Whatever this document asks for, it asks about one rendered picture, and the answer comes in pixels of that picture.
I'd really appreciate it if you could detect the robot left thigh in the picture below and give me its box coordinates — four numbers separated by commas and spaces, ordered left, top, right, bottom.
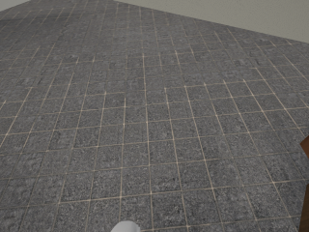
111, 220, 141, 232

